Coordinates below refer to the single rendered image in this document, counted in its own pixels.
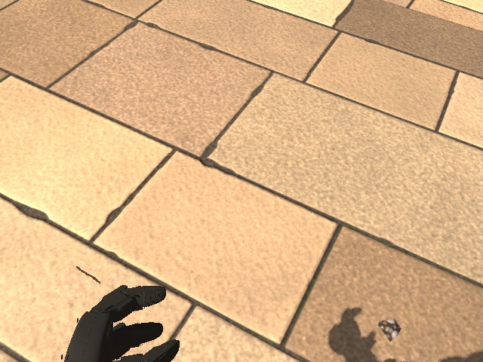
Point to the robot left hand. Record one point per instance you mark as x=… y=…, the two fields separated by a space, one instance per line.
x=96 y=340

